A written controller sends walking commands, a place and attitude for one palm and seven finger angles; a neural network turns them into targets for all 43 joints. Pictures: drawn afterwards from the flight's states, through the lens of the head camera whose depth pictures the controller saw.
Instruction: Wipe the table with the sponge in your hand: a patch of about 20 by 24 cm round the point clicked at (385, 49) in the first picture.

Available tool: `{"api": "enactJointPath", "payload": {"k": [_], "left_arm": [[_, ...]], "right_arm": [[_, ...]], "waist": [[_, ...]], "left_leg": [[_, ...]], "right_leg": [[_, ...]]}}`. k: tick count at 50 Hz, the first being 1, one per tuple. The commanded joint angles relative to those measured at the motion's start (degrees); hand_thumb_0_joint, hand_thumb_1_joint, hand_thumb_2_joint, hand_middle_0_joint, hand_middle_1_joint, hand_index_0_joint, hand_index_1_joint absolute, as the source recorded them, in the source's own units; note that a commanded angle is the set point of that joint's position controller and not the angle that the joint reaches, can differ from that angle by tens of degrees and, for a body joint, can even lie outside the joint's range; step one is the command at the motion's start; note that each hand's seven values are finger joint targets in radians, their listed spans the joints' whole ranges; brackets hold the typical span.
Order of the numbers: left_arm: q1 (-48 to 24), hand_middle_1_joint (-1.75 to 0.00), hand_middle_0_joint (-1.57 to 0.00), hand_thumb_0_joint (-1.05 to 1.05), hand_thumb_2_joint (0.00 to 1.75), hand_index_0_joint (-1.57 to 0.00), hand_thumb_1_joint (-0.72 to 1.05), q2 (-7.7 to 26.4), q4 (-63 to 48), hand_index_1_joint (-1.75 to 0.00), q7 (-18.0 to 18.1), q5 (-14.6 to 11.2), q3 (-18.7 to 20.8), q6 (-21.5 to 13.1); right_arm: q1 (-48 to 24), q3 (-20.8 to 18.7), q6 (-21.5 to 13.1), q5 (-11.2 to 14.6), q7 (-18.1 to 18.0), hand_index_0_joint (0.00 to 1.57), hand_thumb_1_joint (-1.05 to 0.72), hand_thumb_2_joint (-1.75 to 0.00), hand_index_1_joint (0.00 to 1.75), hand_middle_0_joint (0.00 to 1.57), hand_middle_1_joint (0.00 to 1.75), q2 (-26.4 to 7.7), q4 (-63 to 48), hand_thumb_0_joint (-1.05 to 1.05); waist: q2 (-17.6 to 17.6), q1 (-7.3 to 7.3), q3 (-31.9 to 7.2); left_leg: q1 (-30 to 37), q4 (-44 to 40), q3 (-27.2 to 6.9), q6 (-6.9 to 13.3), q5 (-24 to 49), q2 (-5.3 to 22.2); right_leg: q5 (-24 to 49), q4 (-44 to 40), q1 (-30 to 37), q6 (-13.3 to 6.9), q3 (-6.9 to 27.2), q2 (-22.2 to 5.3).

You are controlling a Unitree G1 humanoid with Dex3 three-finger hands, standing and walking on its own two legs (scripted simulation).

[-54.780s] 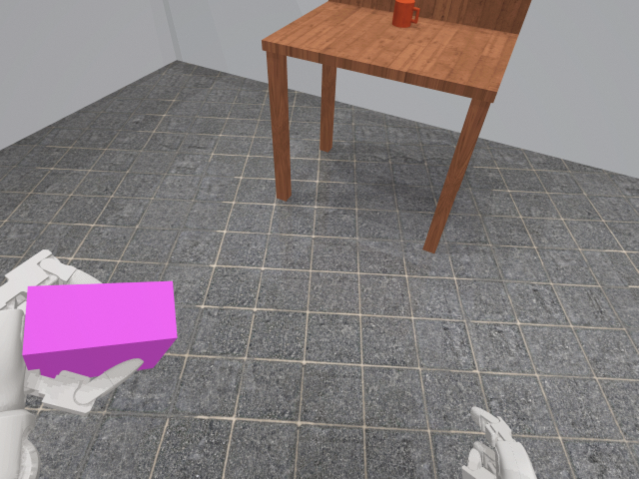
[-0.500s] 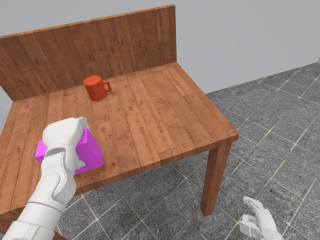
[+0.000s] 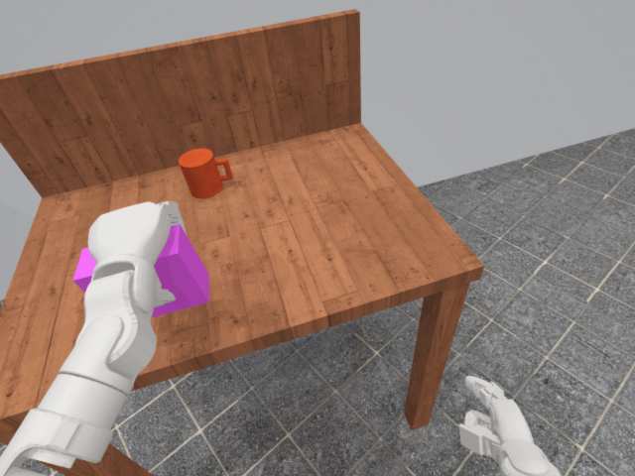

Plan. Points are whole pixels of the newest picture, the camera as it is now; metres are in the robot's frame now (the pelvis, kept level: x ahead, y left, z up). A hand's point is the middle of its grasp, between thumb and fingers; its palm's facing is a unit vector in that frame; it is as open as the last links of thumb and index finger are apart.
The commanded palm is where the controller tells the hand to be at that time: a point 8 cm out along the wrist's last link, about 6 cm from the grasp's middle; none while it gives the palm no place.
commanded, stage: lift the sponge slowly off the table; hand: left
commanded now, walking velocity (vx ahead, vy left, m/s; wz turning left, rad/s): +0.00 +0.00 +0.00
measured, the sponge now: (154, 284) +0.32 +0.27 +0.09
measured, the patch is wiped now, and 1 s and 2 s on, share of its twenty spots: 1.00 1.00 1.00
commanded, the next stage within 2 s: bring the sponge back beside the body in 0.28 s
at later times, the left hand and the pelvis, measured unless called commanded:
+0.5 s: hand (153, 258) +0.32 +0.26 +0.14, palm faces +0.08 -0.08 -0.99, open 9.7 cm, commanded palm +0.27 +0.26 +0.21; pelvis +0.00 +0.00 +0.00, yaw +0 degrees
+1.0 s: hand (117, 306) +0.25 +0.27 +0.13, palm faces +0.10 -0.09 -0.99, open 9.7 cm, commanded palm +0.21 +0.27 +0.21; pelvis -0.01 +0.00 +0.00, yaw +0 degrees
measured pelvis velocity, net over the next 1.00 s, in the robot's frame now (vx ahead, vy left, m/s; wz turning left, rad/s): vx -0.01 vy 0.00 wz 0.00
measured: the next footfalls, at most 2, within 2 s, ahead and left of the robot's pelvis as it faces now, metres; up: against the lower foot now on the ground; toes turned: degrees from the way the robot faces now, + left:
none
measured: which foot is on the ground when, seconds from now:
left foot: down 0.00-1.00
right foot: down 0.00-1.00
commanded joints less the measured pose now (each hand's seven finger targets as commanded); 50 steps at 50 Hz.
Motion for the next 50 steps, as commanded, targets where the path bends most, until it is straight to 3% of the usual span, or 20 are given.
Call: {"api": "enactJointPath", "payload": {"k": [1,5,7,13,15,20,21,22,26,27,30,31,33,36,40,42,44,46,47,50], "left_arm": [[-22.3,-1.6,-1.2,0.0,1.3,-1.2,0.1,15.7,-10.7,-1.6,1.9,2.0,9.3,1.6],[-23.0,-1.6,-1.2,0.0,1.3,-1.2,0.1,13.9,-11.8,-1.6,0.5,1.4,7.0,1.3],[-22.9,-1.6,-1.2,0.0,1.3,-1.2,0.1,16.2,-11.9,-1.6,0.3,1.4,9.1,0.8],[-25.6,-1.6,-1.2,0.0,1.3,-1.2,0.1,12.8,-11.7,-1.6,0.1,1.8,5.8,-0.1],[-24.8,-1.6,-1.2,0.0,1.3,-1.2,0.1,12.9,-12.6,-1.6,0.4,1.8,6.0,-0.3],[-23.7,-1.6,-1.2,0.0,1.3,-1.2,0.1,15.8,-11.3,-1.6,1.5,2.0,9.2,0.6],[-21.4,-1.6,-1.2,0.0,1.3,-1.2,0.1,17.9,-11.5,-1.6,1.7,2.0,11.5,0.9],[-21.4,-1.6,-1.2,0.0,1.3,-1.2,0.1,15.6,-12.3,-1.6,1.8,2.0,9.6,1.1],[-15.9,-1.6,-1.2,0.0,1.3,-1.2,0.1,16.0,-16.2,-1.6,1.4,1.3,10.8,1.6],[-15.1,-1.6,-1.2,0.0,1.3,-1.2,0.1,14.3,-17.1,-1.6,1.3,1.0,9.5,1.7],[-11.0,-1.6,-1.2,0.0,1.3,-1.2,0.1,16.0,-18.8,-1.6,0.5,0.5,11.2,1.9],[-10.1,-1.6,-1.2,0.0,1.3,-1.2,0.1,17.5,-20.0,-1.6,0.3,0.6,12.5,1.9],[-10.6,-1.6,-1.2,0.0,1.3,-1.2,0.1,15.2,-20.5,-1.6,-0.1,0.3,10.3,1.7],[-10.4,-1.6,-1.2,0.0,1.3,-1.2,0.1,17.9,-23.5,-1.6,0.0,0.4,12.4,0.5],[-9.4,-1.6,-1.2,0.0,1.3,-1.2,0.1,15.9,-26.1,-1.6,0.0,0.1,10.7,-1.6],[-7.4,-1.6,-1.2,0.0,1.3,-1.2,0.1,16.3,-28.1,-1.6,0.6,0.0,11.7,-2.5],[-4.1,-1.6,-1.2,0.0,1.3,-1.2,0.1,15.8,-26.8,-1.6,0.7,-0.3,11.9,-2.5],[-3.1,-1.6,-1.2,0.0,1.3,-1.2,0.1,18.1,-28.7,-1.6,1.3,0.2,14.6,-2.3],[-2.3,-1.6,-1.2,0.0,1.3,-1.2,0.1,16.2,-28.3,-1.6,1.6,0.2,13.0,-1.9],[1.0,-1.6,-1.2,0.0,1.3,-1.2,0.1,16.6,-28.5,-1.6,1.9,-0.5,14.0,-1.2]], "right_arm": [[-13.1,-1.9,-2.6,-0.1,-0.3,0.2,-0.9,-0.9,0.3,0.2,0.3,-6.3,-10.0,0.0],[-13.0,-1.8,-3.0,0.0,-0.4,0.2,-0.9,-0.9,0.3,0.2,0.3,-5.9,-10.5,0.0],[-12.8,-1.8,-3.3,0.0,-0.4,0.2,-0.9,-0.9,0.3,0.2,0.3,-6.0,-10.6,0.0],[-12.1,-1.8,-3.6,0.1,-0.4,0.2,-0.9,-0.9,0.3,0.2,0.3,-5.9,-10.2,0.0],[-12.1,-2.0,-3.5,0.1,-0.2,0.2,-0.9,-0.9,0.3,0.2,0.3,-5.9,-10.3,0.0],[-12.6,-2.0,-3.1,-0.2,0.0,0.2,-0.9,-0.9,0.3,0.2,0.3,-6.1,-10.0,0.0],[-12.9,-1.8,-3.0,-0.3,0.1,0.2,-0.9,-0.9,0.3,0.2,0.3,-6.5,-10.3,0.0],[-13.3,-1.7,-3.1,-0.2,0.1,0.2,-0.9,-0.9,0.3,0.2,0.3,-5.9,-10.6,0.0],[-14.1,-1.9,-2.8,-0.2,0.7,0.2,-0.9,-0.9,0.3,0.2,0.3,-6.0,-11.2,0.0],[-14.2,-1.8,-2.9,-0.2,0.9,0.2,-0.9,-0.9,0.3,0.2,0.3,-5.6,-11.6,0.0],[-14.3,-1.9,-2.5,-0.3,0.8,0.2,-0.9,-0.9,0.3,0.2,0.3,-5.9,-11.6,0.0],[-14.6,-1.9,-2.4,-0.4,0.8,0.2,-0.9,-0.9,0.3,0.2,0.3,-6.2,-11.9,0.0],[-14.6,-1.6,-2.5,-0.2,0.5,0.2,-0.9,-0.9,0.3,0.2,0.3,-5.6,-12.0,0.0],[-14.9,-1.5,-2.9,-0.3,0.0,0.2,-0.9,-0.9,0.3,0.2,0.3,-5.9,-12.4,0.0],[-14.3,-1.6,-3.4,-0.5,-0.4,0.2,-0.9,-0.9,0.3,0.2,0.3,-5.3,-11.9,0.0],[-14.3,-1.5,-4.3,-0.6,-0.3,0.2,-0.9,-0.9,0.3,0.2,0.3,-5.0,-12.4,0.0],[-13.9,-1.7,-3.8,-0.8,-0.4,0.2,-0.9,-0.9,0.3,0.2,0.3,-5.3,-11.8,0.0],[-14.8,-1.6,-3.8,-0.8,-0.2,0.2,-0.9,-0.9,0.3,0.2,0.3,-5.5,-12.3,0.0],[-14.6,-1.5,-3.9,-0.8,-0.1,0.2,-0.9,-0.9,0.3,0.2,0.3,-5.0,-12.3,0.0],[-15.0,-1.8,-3.3,-0.9,0.2,0.2,-0.9,-0.9,0.3,0.2,0.3,-5.3,-12.1,0.0]], "waist": [[-3.6,0.46,-14.1],[-3.4,0.13,-14.2],[-4.2,0.53,-14.9],[-3.7,-0.18,-13.8],[-2.3,0.25,-14.7],[-5.0,0.97,-14.7],[-4.2,1.85,-15.3],[-3.9,1.66,-15.7],[-2.2,1.98,-15.8],[-3.0,1.84,-15.4],[-4.9,1.55,-14.1],[-4.3,1.65,-14.3],[-4.8,0.91,-12.0],[-2.5,1.13,-12.2],[-1.1,0.66,-12.0],[-0.9,1.41,-13.5],[-1.7,1.23,-11.8],[-0.6,1.97,-12.5],[-1.2,2.09,-12.5],[-1.8,2.26,-11.2]], "left_leg": [[7.9,-1.1,0.6,2.6,14.6,-2.0],[8.3,-0.9,0.5,2.9,14.5,-2.2],[8.2,-0.8,0.4,3.0,14.1,-2.2],[9.0,-1.4,-0.1,2.8,13.8,-2.1],[9.4,-1.5,-0.2,2.7,14.5,-2.0],[8.2,-1.6,0.4,2.7,14.3,-1.9],[8.0,-2.0,0.1,2.6,13.9,-1.9],[7.9,-1.8,0.6,2.6,14.4,-2.1],[8.6,-1.5,0.4,2.6,15.9,-1.8],[8.4,-0.9,0.6,2.8,16.9,-1.9],[8.0,-0.3,0.8,3.0,16.8,-1.9],[8.1,-0.4,0.6,3.0,16.2,-1.8],[7.5,-0.8,0.6,3.0,14.6,-1.8],[8.7,-0.7,0.1,3.1,13.9,-1.9],[9.4,-0.5,-0.1,3.1,14.9,-2.1],[9.8,-0.1,-0.1,3.1,15.2,-2.0],[9.3,-0.6,0.0,2.9,14.6,-1.9],[9.4,-0.8,-0.4,2.8,14.5,-1.8],[8.9,-0.6,0.1,2.7,14.6,-1.8],[8.4,-1.0,0.0,2.6,14.1,-1.6]], "right_leg": [[21.6,-2.8,1.5,-0.6,2.0,0.2],[21.7,-2.8,1.3,-0.3,1.7,0.0],[20.9,-2.8,1.8,-0.3,1.9,0.0],[18.7,-3.2,0.0,-0.7,1.3,0.3],[19.3,-3.1,0.5,-0.8,1.3,0.4],[20.6,-3.2,1.9,-0.6,1.9,0.1],[19.5,-3.2,2.7,-0.9,2.4,0.4],[20.0,-2.8,3.0,-0.7,1.9,0.1],[21.8,-2.6,3.4,-0.9,2.2,0.4],[23.7,-2.2,3.4,-0.7,2.0,0.2],[26.1,-2.2,3.4,-0.3,2.4,0.1],[25.1,-2.3,3.3,-0.5,2.9,0.2],[22.2,-2.7,1.6,-0.1,2.1,0.1],[20.5,-3.1,1.0,-0.5,3.0,0.5],[20.9,-3.3,0.7,-0.5,2.3,0.4],[20.4,-2.8,1.3,-0.7,2.3,0.3],[20.2,-3.5,0.9,-0.5,2.1,0.4],[19.5,-3.3,1.4,-1.0,3.2,0.8],[19.1,-3.0,1.3,-0.8,2.3,0.4],[19.3,-3.4,1.4,-0.7,2.6,0.4]]}}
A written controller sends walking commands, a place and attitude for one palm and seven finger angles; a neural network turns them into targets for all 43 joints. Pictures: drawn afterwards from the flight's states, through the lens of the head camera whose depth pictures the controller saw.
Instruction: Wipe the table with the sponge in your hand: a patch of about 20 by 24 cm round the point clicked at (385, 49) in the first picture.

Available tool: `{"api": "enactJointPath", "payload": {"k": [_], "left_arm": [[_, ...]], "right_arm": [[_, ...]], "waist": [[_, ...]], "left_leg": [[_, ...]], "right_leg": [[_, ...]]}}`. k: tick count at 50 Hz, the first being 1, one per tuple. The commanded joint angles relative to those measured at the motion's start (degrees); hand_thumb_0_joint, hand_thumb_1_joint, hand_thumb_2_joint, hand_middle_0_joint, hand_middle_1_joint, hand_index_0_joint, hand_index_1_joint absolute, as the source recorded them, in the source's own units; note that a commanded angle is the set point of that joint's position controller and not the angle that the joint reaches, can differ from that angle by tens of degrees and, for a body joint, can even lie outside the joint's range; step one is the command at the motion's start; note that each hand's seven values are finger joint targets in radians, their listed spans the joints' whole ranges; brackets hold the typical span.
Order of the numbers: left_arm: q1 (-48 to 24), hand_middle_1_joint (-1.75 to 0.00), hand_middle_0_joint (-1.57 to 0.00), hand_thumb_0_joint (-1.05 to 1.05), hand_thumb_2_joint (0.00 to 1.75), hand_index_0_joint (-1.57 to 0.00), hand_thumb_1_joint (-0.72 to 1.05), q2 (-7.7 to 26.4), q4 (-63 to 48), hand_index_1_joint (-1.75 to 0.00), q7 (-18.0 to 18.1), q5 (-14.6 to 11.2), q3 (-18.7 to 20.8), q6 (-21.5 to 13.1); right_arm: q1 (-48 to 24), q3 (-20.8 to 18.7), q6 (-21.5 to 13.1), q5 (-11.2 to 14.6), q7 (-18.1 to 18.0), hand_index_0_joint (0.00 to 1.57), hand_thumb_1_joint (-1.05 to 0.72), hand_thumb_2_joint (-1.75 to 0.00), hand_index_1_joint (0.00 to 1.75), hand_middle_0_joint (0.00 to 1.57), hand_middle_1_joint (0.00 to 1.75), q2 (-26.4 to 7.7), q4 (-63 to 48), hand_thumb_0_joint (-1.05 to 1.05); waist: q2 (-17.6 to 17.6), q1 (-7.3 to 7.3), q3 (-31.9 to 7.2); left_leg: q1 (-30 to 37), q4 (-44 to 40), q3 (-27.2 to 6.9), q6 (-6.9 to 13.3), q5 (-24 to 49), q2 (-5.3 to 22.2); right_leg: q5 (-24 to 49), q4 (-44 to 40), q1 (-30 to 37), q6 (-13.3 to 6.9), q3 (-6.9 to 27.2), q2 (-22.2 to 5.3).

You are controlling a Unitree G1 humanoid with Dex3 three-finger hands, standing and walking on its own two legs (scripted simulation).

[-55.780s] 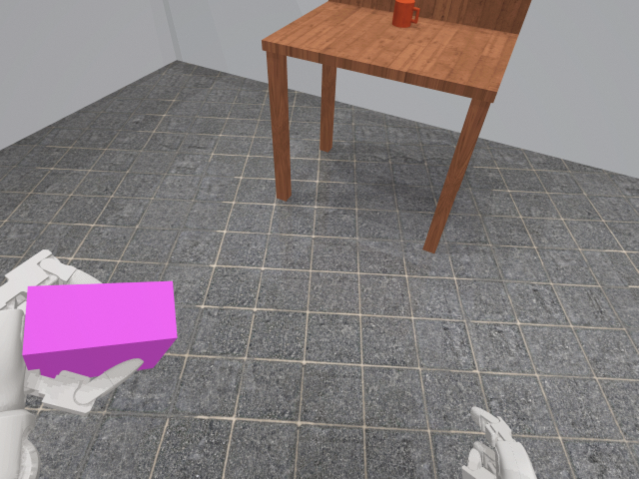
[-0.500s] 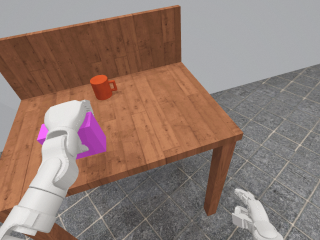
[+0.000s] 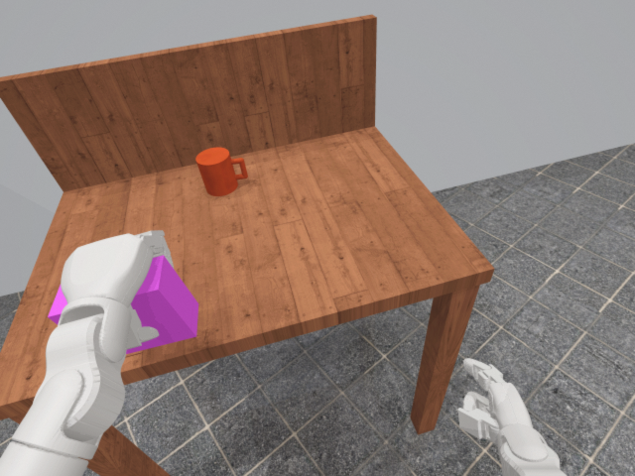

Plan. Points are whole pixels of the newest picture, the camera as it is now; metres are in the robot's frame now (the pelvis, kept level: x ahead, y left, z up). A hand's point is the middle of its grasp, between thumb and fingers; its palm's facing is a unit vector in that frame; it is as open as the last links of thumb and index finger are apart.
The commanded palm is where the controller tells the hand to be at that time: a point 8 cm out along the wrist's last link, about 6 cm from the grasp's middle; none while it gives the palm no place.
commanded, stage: bring the sponge back beside the body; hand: left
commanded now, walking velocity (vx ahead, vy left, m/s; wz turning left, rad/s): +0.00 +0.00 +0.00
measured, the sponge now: (138, 316) +0.25 +0.28 +0.09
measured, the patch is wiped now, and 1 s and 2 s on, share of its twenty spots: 1.00 1.00 1.00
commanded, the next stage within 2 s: step back with the hand held close in 0.96 s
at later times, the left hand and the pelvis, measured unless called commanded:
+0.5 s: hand (99, 349) +0.19 +0.28 +0.12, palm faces +0.08 -0.10 -0.99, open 9.7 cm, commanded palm +0.15 +0.28 +0.20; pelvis -0.01 +0.00 +0.00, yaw +0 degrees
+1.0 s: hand (88, 354) +0.18 +0.29 +0.12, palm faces +0.09 -0.11 -0.99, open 9.7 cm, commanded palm +0.14 +0.29 +0.20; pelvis -0.01 +0.01 +0.00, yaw +0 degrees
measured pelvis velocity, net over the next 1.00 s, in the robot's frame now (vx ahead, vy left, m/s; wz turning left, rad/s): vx -0.01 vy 0.01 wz -0.01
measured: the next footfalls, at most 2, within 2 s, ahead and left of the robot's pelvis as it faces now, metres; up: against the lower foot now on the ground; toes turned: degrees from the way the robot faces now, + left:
right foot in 2.00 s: -0.08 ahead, -0.08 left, +0.00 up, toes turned +1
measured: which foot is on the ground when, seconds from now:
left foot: down 0.00-1.00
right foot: down 0.00-1.00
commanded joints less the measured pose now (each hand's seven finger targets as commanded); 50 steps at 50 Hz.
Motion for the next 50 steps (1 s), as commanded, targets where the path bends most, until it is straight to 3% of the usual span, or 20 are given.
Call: {"api": "enactJointPath", "payload": {"k": [1,2,4,6,8,11,14,16,19,21,22,26,29,31,34,36,41,43,46,50], "left_arm": [[-13.3,-1.6,-1.2,0.0,1.3,-1.2,0.1,15.1,-12.5,-1.6,3.5,1.4,12.1,0.9],[-12.9,-1.6,-1.2,0.0,1.3,-1.2,0.1,13.1,-12.6,-1.6,3.5,1.3,10.2,1.2],[-11.5,-1.6,-1.2,0.0,1.3,-1.2,0.1,12.8,-12.9,-1.6,3.1,0.8,9.9,1.3],[-10.2,-1.6,-1.2,0.0,1.3,-1.2,0.1,14.3,-15.7,-1.6,3.1,0.6,11.4,1.3],[-7.7,-1.6,-1.2,0.0,1.3,-1.2,0.1,13.4,-14.5,-1.6,2.9,0.9,10.6,1.1],[-6.6,-1.6,-1.2,0.0,1.3,-1.2,0.1,15.7,-18.2,-1.6,2.7,0.8,12.8,0.5],[-3.8,-1.6,-1.2,0.0,1.3,-1.2,0.1,14.4,-18.6,-1.6,3.0,0.4,12.1,-0.7],[-3.1,-1.6,-1.2,0.0,1.3,-1.2,0.1,16.4,-21.7,-1.6,3.3,0.4,14.3,-1.5],[-0.1,-1.6,-1.2,0.0,1.3,-1.2,0.1,14.6,-20.2,-1.6,3.8,0.0,13.4,-2.4],[0.8,-1.6,-1.2,0.0,1.3,-1.2,0.1,16.0,-22.5,-1.6,4.1,-0.3,15.1,-2.7],[1.8,-1.6,-1.2,0.0,1.3,-1.2,0.1,15.0,-22.0,-1.6,4.4,0.0,14.1,-2.8],[5.6,-1.6,-1.2,0.0,1.3,-1.2,0.1,15.6,-24.2,-1.6,4.7,-0.7,15.9,-3.0],[9.5,-1.6,-1.2,0.0,1.3,-1.2,0.1,14.8,-24.8,-1.6,4.9,-1.2,15.5,-3.4],[6.5,-1.6,-1.2,0.0,1.3,-1.2,0.1,15.6,-27.2,-1.6,5.1,-0.7,15.9,-3.5],[6.0,-1.6,-1.2,0.0,1.3,-1.2,0.1,14.7,-23.3,-1.6,5.5,-0.8,15.1,-3.7],[4.0,-1.6,-1.2,0.0,1.3,-1.2,0.1,15.4,-23.7,-1.6,5.4,-0.3,15.4,-3.3],[4.6,-1.6,-1.2,0.0,1.3,-1.2,0.1,15.4,-24.4,-1.6,5.0,-0.3,15.3,-3.3],[6.1,-1.6,-1.2,0.0,1.3,-1.2,0.1,14.1,-23.3,-1.6,4.8,-0.4,14.2,-3.3],[6.8,-1.6,-1.2,0.0,1.3,-1.2,0.1,15.3,-25.1,-1.6,4.7,-0.6,15.7,-3.0],[7.8,-1.6,-1.2,0.0,1.3,-1.2,0.1,15.3,-25.0,-1.6,5.1,-0.7,15.9,-2.8]], "right_arm": [[-14.4,-1.5,-2.9,-0.2,-0.1,0.2,-0.9,-0.9,0.3,0.2,0.3,-5.1,-10.8,0.0],[-14.1,-1.4,-2.9,-0.2,-0.1,0.2,-0.9,-0.9,0.3,0.2,0.3,-4.8,-10.9,0.0],[-14.1,-1.4,-2.6,-0.2,-0.1,0.2,-0.9,-0.9,0.3,0.2,0.3,-5.0,-10.6,0.0],[-15.2,-1.2,-2.9,-0.1,-0.2,0.2,-0.9,-0.9,0.3,0.2,0.3,-5.0,-11.6,0.0],[-14.3,-1.4,-3.1,-0.3,-0.3,0.2,-0.9,-0.9,0.3,0.2,0.3,-4.8,-10.9,0.0],[-15.3,-1.3,-3.3,-0.3,-0.4,0.2,-0.9,-0.9,0.3,0.2,0.3,-4.9,-11.6,0.0],[-13.9,-1.4,-3.7,-0.7,-0.5,0.2,-0.9,-0.9,0.3,0.2,0.3,-4.7,-10.9,0.0],[-14.9,-1.4,-4.2,-0.6,-0.6,0.2,-0.9,-0.9,0.3,0.2,0.3,-4.7,-11.7,0.0],[-13.5,-1.6,-4.4,-0.9,-0.7,0.2,-0.9,-0.9,0.3,0.2,0.3,-4.6,-10.8,0.0],[-14.6,-1.5,-4.8,-0.8,-0.8,0.2,-0.9,-0.9,0.3,0.2,0.3,-4.6,-11.5,0.0],[-13.6,-1.6,-5.0,-1.0,-0.8,0.2,-0.9,-0.9,0.3,0.2,0.3,-4.4,-11.2,0.0],[-14.6,-1.7,-5.2,-0.8,-0.7,0.2,-0.9,-0.9,0.3,0.2,0.3,-4.5,-11.8,0.0],[-13.1,-2.0,-5.4,-1.3,-0.6,0.2,-0.9,-0.9,0.3,0.2,0.3,-4.6,-11.3,0.0],[-14.3,-1.7,-5.8,-0.9,-0.8,0.2,-0.9,-0.9,0.3,0.2,0.3,-4.5,-11.8,0.0],[-12.5,-1.9,-5.9,-1.3,-1.1,0.2,-0.9,-0.9,0.3,0.2,0.3,-4.7,-10.6,0.0],[-13.9,-1.6,-6.1,-0.9,-1.4,0.2,-0.9,-0.9,0.3,0.2,0.3,-4.5,-11.1,0.0],[-14.2,-1.6,-6.3,-1.1,-1.5,0.2,-0.9,-0.9,0.3,0.2,0.3,-4.6,-11.2,0.0],[-12.9,-1.7,-6.3,-1.4,-1.3,0.2,-0.9,-0.9,0.3,0.2,0.3,-4.6,-10.3,0.0],[-13.8,-1.5,-6.4,-1.1,-1.1,0.2,-0.9,-0.9,0.3,0.2,0.3,-4.6,-11.2,0.0],[-12.5,-1.9,-5.6,-1.5,-0.7,0.2,-0.9,-0.9,0.3,0.2,0.3,-4.9,-10.6,0.0]], "waist": [[-2.9,0.69,-11.8],[-3.5,0.54,-12.1],[-3.8,0.15,-10.3],[-2.2,0.59,-10.5],[-3.9,0.31,-10.0],[-2.8,0.61,-9.4],[-2.4,0.44,-8.7],[-1.2,0.91,-8.9],[-2.0,0.62,-6.5],[-0.6,1.03,-6.4],[-1.2,1.21,-7.3],[-0.9,1.31,-6.1],[-2.2,1.31,-6.1],[-0.3,0.88,-6.1],[-2.5,0.64,-4.3],[-1.6,0.54,-3.9],[-0.3,0.98,-6.0],[-1.1,0.97,-6.0],[0.1,1.16,-6.1],[-1.9,1.34,-7.3]], "left_leg": [[7.0,-1.6,-0.1,2.6,12.7,-1.9],[6.6,-1.3,0.4,2.6,12.8,-1.8],[6.5,-1.7,0.1,2.6,12.0,-1.7],[6.8,-1.8,-0.2,2.7,10.9,-1.8],[6.6,-1.1,0.3,2.8,11.2,-1.7],[6.6,-1.2,-0.3,2.8,9.6,-1.9],[6.7,-0.7,0.2,2.8,9.6,-1.9],[7.3,-0.9,-0.4,2.8,9.1,-1.8],[6.7,-0.7,-0.1,2.7,8.3,-1.7],[6.8,-1.0,-0.6,2.6,6.8,-1.8],[6.4,-0.7,-0.2,2.5,7.0,-1.7],[6.5,-1.1,-0.8,2.5,6.5,-1.7],[6.3,-0.5,-0.3,2.5,7.0,-1.6],[6.8,-1.1,-1.0,2.5,6.5,-1.6],[6.5,-1.1,-0.7,2.5,6.2,-1.4],[6.6,-1.9,-1.3,2.4,4.5,-1.5],[7.1,-2.2,-1.2,2.4,5.5,-1.6],[6.8,-2.0,-0.9,2.3,6.6,-1.3],[6.5,-2.5,-1.5,2.3,6.0,-1.4],[6.7,-1.4,-0.8,2.3,9.0,-1.3]], "right_leg": [[17.2,-3.2,-0.4,-0.9,3.9,0.4],[17.0,-2.8,-0.4,-0.5,2.8,-0.1],[16.4,-3.5,-1.2,-0.4,2.8,0.1],[14.7,-3.6,-1.3,-0.7,4.0,0.4],[15.1,-3.5,-1.8,-0.3,3.3,0.0],[13.2,-4.0,-2.1,-0.6,4.7,0.3],[12.6,-4.3,-2.8,-0.2,3.7,-0.1],[11.3,-4.5,-2.9,-0.7,5.1,0.4],[9.8,-5.2,-4.2,-0.3,4.0,-0.1],[7.5,-5.5,-4.4,-0.8,5.6,0.3],[7.1,-4.9,-4.1,-0.5,4.1,-0.1],[6.7,-5.6,-4.3,-0.8,5.7,0.4],[7.5,-5.5,-4.3,-0.3,4.3,-0.2],[6.6,-5.5,-4.7,-0.8,5.5,0.5],[5.9,-6.1,-5.4,-0.3,4.2,0.1],[3.7,-6.5,-5.7,-0.7,5.3,0.6],[5.2,-6.0,-4.1,-0.8,5.2,0.5],[5.8,-5.7,-4.0,-0.5,3.5,0.2],[6.0,-5.5,-3.3,-0.9,4.7,0.7],[10.1,-5.0,-2.6,-0.5,3.6,0.2]]}}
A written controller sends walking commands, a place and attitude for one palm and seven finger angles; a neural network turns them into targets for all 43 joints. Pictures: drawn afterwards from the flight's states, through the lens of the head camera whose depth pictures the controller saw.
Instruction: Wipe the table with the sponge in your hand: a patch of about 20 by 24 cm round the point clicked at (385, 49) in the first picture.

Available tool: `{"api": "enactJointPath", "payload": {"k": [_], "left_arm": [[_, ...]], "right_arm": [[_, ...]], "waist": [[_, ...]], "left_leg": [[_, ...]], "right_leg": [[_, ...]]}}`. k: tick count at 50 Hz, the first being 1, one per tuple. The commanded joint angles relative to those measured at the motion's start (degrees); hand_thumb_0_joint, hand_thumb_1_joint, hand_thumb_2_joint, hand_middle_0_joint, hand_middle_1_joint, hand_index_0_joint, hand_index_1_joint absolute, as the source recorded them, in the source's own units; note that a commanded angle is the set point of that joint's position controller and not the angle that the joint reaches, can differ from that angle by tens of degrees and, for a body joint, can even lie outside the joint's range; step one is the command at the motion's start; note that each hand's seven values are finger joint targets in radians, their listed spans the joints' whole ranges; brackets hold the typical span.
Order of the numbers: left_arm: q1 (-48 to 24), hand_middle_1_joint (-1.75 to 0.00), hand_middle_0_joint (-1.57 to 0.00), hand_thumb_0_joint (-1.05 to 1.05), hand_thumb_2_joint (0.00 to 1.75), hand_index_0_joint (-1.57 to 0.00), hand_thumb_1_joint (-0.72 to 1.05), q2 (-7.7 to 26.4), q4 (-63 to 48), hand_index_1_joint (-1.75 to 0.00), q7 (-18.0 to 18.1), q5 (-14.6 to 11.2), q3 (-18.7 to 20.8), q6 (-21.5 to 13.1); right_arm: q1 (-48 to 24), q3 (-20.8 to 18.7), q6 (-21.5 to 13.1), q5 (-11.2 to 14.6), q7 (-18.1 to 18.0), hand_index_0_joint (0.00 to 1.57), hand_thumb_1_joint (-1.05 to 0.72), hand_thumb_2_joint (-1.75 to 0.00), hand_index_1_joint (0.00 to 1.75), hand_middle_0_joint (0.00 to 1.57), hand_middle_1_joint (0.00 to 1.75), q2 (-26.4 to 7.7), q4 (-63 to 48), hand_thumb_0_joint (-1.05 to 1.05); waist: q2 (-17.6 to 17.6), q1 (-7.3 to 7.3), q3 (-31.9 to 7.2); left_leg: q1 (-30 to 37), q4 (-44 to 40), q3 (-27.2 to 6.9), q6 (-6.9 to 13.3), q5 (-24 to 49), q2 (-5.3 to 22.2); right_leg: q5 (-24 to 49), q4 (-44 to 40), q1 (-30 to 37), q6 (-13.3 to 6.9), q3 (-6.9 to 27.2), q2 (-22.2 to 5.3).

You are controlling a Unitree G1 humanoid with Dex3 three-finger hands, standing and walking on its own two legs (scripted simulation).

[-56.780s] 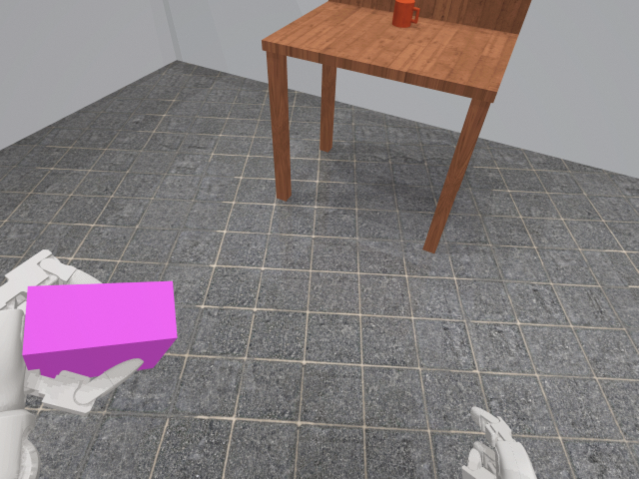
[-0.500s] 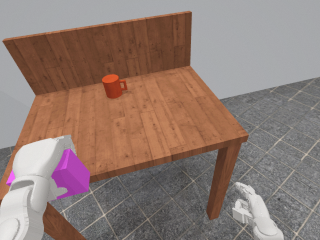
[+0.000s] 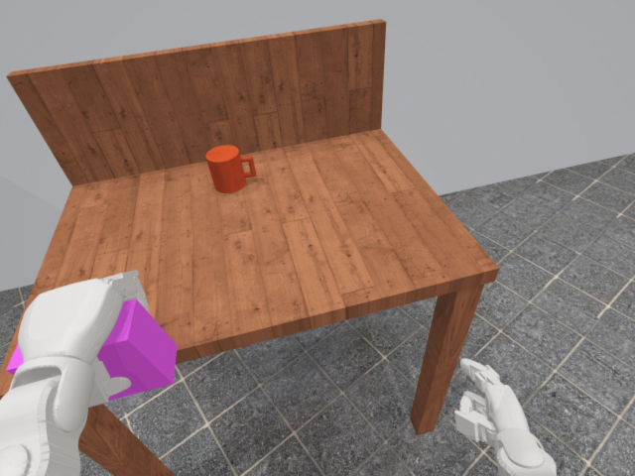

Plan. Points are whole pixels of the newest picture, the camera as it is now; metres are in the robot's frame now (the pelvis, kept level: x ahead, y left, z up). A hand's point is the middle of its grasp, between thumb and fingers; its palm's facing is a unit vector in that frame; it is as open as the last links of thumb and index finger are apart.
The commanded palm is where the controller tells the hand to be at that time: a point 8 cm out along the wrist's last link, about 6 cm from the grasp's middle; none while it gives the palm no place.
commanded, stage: step back with the hand held close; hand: left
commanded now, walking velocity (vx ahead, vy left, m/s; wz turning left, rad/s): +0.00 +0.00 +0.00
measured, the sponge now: (110, 363) +0.19 +0.29 +0.08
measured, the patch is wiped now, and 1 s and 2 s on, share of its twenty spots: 1.00 1.00 1.00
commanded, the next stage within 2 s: stop stepping back and stand still in 1.42 s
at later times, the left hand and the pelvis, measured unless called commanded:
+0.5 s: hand (122, 304) +0.21 +0.25 +0.17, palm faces +0.30 -0.82 -0.48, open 9.7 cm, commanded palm +0.16 +0.30 +0.19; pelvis +0.00 +0.02 -0.01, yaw +0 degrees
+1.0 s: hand (57, 366) +0.14 +0.27 +0.17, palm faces +0.41 -0.83 -0.38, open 9.7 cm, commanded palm +0.09 +0.31 +0.19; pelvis -0.07 +0.03 -0.01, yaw -1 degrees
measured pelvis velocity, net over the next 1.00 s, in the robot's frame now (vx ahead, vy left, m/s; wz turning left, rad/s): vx -0.07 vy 0.03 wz -0.01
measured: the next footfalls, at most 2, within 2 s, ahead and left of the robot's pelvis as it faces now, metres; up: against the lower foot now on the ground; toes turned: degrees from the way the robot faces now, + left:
right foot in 1.00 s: -0.06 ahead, -0.09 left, +0.00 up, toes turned +1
left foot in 1.22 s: -0.08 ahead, +0.16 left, +0.00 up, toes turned +3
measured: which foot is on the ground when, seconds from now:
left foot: down 0.00-1.00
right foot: down 0.00-0.78, up 0.80-0.98, down 1.00-1.00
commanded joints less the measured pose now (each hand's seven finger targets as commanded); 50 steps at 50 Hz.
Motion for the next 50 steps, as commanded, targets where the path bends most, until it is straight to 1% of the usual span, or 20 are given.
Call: {"api": "enactJointPath", "payload": {"k": [1,3,4,5,6,7,8,11,12,14,17,23,27,32,35,39,41,45,48,50], "left_arm": [[-10.2,-1.6,-1.2,0.0,1.3,-1.2,0.1,14.2,-12.4,-1.6,3.4,1.8,11.6,0.5],[-9.4,-1.6,-1.2,0.0,1.3,-1.2,0.1,12.4,-9.8,-1.6,3.6,1.4,10.1,0.8],[-6.4,-1.6,-1.2,0.0,1.3,-1.2,0.1,5.5,-2.5,-1.6,3.2,1.8,4.8,1.8],[-19.0,-1.6,-1.2,0.0,1.3,-1.2,0.1,0.3,-17.6,-1.6,4.8,-47.8,18.3,-11.0],[-13.6,-1.6,-1.2,0.0,1.3,-1.2,0.1,6.0,-10.7,-1.6,6.0,-47.9,21.1,-16.0],[-5.5,-1.6,-1.2,0.0,1.3,-1.2,0.1,2.1,-4.9,-1.6,6.0,-47.9,18.0,-17.2],[-4.9,-1.6,-1.2,0.0,1.3,-1.2,0.1,3.2,-11.1,-1.6,6.6,-50.1,21.2,-19.4],[-1.5,-1.6,-1.2,0.0,1.3,-1.2,0.1,6.5,-24.9,-1.6,8.5,-52.2,25.9,-24.0],[2.7,-1.6,-1.2,0.0,1.3,-1.2,0.1,3.1,-26.2,-1.6,8.8,-52.5,24.2,-24.7],[6.3,-1.6,-1.2,0.0,1.3,-1.2,0.1,3.5,-29.9,-1.6,9.5,-52.7,25.9,-25.7],[10.6,-1.6,-1.2,0.0,1.3,-1.2,0.1,3.6,-29.8,-1.6,10.3,-52.7,28.1,-27.0],[13.8,-1.6,-1.2,0.0,1.3,-1.2,0.1,0.4,-21.8,-1.6,10.1,-53.0,27.3,-28.9],[13.4,-1.6,-1.2,0.0,1.3,-1.2,0.1,-0.8,-19.3,-1.6,10.0,-53.0,25.1,-29.6],[9.6,-1.6,-1.2,0.0,1.3,-1.2,0.1,1.6,-22.1,-1.6,10.9,-52.8,25.5,-31.6],[8.3,-1.6,-1.2,0.0,1.3,-1.2,0.1,2.5,-24.4,-1.6,11.3,-52.6,26.5,-32.5],[6.5,-1.6,-1.2,0.0,1.3,-1.2,0.1,2.0,-25.3,-1.6,11.6,-51.2,28.0,-32.9],[5.4,-1.6,-1.2,0.0,1.3,-1.2,0.1,1.4,-23.8,-1.6,11.3,-50.8,27.8,-32.7],[7.2,-1.6,-1.2,0.0,1.3,-1.2,0.1,-2.4,-19.9,-1.6,10.6,-51.5,24.5,-31.6],[6.3,-1.6,-1.2,0.0,1.3,-1.2,0.1,-3.7,-20.1,-1.6,9.7,-51.5,21.8,-31.5],[3.5,-1.6,-1.2,0.0,1.3,-1.2,0.1,-1.9,-20.4,-1.6,9.5,-51.3,21.9,-32.2]], "right_arm": [[-14.9,-1.8,-3.0,-0.1,-0.2,0.2,-0.9,-0.9,0.3,0.2,0.3,-5.6,-11.3,0.0],[-13.4,-2.0,-2.8,-0.2,-0.1,0.2,-0.9,-0.9,0.3,0.2,0.3,-5.6,-10.4,0.0],[-12.7,-2.0,-2.4,-0.1,-0.1,0.2,-0.9,-0.9,0.3,0.2,0.3,-5.8,-9.9,0.0],[-4.1,-2.6,-2.5,0.8,-0.5,0.2,-0.9,-0.9,0.3,0.2,0.3,-4.7,-21.0,0.0],[-1.9,-0.2,-3.8,-0.7,-0.8,0.2,-0.9,-0.9,0.3,0.2,0.3,-3.6,-17.2,0.0],[-1.6,-0.7,-3.6,-0.9,-0.6,0.2,-0.9,-0.9,0.3,0.2,0.3,-3.5,-16.1,0.0],[2.5,-2.0,-3.0,-0.3,-1.0,0.2,-0.9,-0.9,0.3,0.2,0.3,-4.5,-16.7,0.0],[2.6,-2.3,-3.6,-0.6,-2.0,0.2,-0.9,-0.9,0.3,0.2,0.3,-5.6,-17.2,0.0],[2.9,-2.5,-3.7,-0.7,-2.1,0.2,-0.9,-0.9,0.3,0.2,0.3,-5.6,-17.6,0.0],[3.4,-2.8,-3.9,-1.0,-1.9,0.2,-0.9,-0.9,0.3,0.2,0.3,-6.0,-17.9,0.0],[5.2,-3.4,-4.0,-1.0,-1.9,0.2,-0.9,-0.9,0.3,0.2,0.3,-5.6,-16.4,0.0],[6.5,-5.0,-5.3,-1.0,-2.1,0.2,-0.9,-0.9,0.3,0.2,0.3,-6.1,-14.7,0.0],[6.7,-5.2,-5.6,-0.3,-2.4,0.2,-0.9,-0.9,0.3,0.2,0.3,-6.0,-14.5,0.0],[6.2,-5.2,-6.6,-0.5,-2.8,0.2,-0.9,-0.9,0.3,0.2,0.3,-5.2,-14.0,0.0],[5.3,-5.0,-7.1,-0.8,-3.0,0.2,-0.9,-0.9,0.3,0.2,0.3,-5.4,-14.4,0.0],[5.2,-5.1,-8.5,-1.7,-3.3,0.2,-0.9,-0.9,0.3,0.2,0.3,-6.5,-14.9,0.0],[5.7,-5.2,-9.3,-2.2,-3.1,0.2,-0.9,-0.9,0.3,0.2,0.3,-5.8,-14.4,0.0],[7.4,-5.1,-10.1,-1.7,-2.0,0.2,-0.9,-0.9,0.3,0.2,0.3,-5.2,-13.3,0.0],[6.1,-4.5,-9.6,-1.7,-1.9,0.2,-0.9,-0.9,0.3,0.2,0.3,-5.3,-13.1,0.0],[5.5,-4.4,-8.8,-1.8,-1.8,0.2,-0.9,-0.9,0.3,0.2,0.3,-4.4,-12.4,0.0]], "waist": [[-0.4,0.6,-7.5],[-1.8,0.22,-6.6],[-4.3,-0.86,-3.2],[-9.4,-6.82,4.4],[-15.1,-6.33,1.3],[-14.8,-6.63,0.7],[-16.3,-6.54,-2.2],[-1.4,-6.31,-10.8],[4.0,-6.14,-11.6],[8.2,-5.61,-11.6],[3.0,-6.01,-13.0],[0.4,-6.97,-13.2],[-7.6,-7.99,-12.5],[-10.0,-8.98,-9.1],[-5.9,-8.75,-5.9],[9.7,-7.57,-6.4],[9.8,-7.64,-7.4],[2.0,-7.16,-9.1],[2.1,-7.07,-8.9],[-7.7,-7.62,-8.2]], "left_leg": [[5.6,-3.0,-1.6,1.8,7.7,-1.5],[5.3,-2.5,-1.0,1.7,8.5,-1.3],[4.4,-2.7,-0.7,1.5,7.6,-1.2],[2.4,2.9,-3.5,3.0,-3.8,0.3],[4.8,4.3,-3.7,2.9,-5.1,-0.5],[4.6,4.9,-3.0,2.8,-4.0,-0.5],[4.5,6.7,-3.5,2.5,-2.7,0.6],[6.1,4.8,-3.6,2.9,7.1,3.3],[3.8,3.6,-5.6,3.3,11.0,4.6],[-0.8,2.9,-8.4,3.6,17.4,6.3],[-1.1,2.6,-10.8,3.5,23.9,8.2],[-1.0,0.0,-12.2,3.2,18.8,9.6],[-5.9,4.9,-8.2,1.8,8.9,7.0],[-7.7,10.0,-5.7,0.9,-2.6,4.4],[-9.7,7.4,-7.6,1.4,-8.1,4.9],[-18.9,-12.6,-19.5,5.1,-20.4,11.7],[-19.1,-16.2,-22.1,6.6,-23.6,13.9],[-9.5,-11.8,-16.3,5.8,-12.8,12.8],[-8.7,-7.1,-12.7,3.6,-8.1,10.4],[-9.3,5.5,-7.2,0.7,-9.4,5.8]], "right_leg": [[7.9,-5.0,-3.9,-1.6,4.5,0.6],[8.3,-5.0,-4.5,-1.2,3.2,0.2],[7.6,-5.3,-6.6,-0.9,2.2,0.5],[10.4,-9.7,-17.6,0.0,8.2,-2.9],[7.1,-9.8,-18.3,-0.6,9.3,-3.7],[7.7,-8.6,-18.8,-1.1,7.8,-4.9],[9.4,-8.2,-17.6,-0.4,7.6,-7.7],[19.2,0.3,-12.7,0.0,5.3,-9.1],[18.7,3.2,-10.9,0.5,3.4,-7.9],[16.9,5.5,-9.2,1.1,2.8,-6.1],[11.5,7.4,-9.6,1.6,2.1,-4.6],[3.7,4.1,-11.7,2.4,2.3,-2.9],[18.1,2.4,-10.4,0.4,5.6,-8.5],[14.7,-0.4,-16.9,-2.0,8.9,-14.0],[6.3,-0.1,-20.4,-1.5,8.2,-12.2],[-3.9,15.7,-11.5,2.9,1.4,0.4],[-8.9,24.0,-11.8,3.4,2.7,0.9],[-9.1,13.7,-14.7,2.8,2.9,0.3],[-0.4,0.2,-11.4,1.9,3.1,-0.6],[10.1,-7.0,-14.0,-2.1,10.9,-9.2]]}}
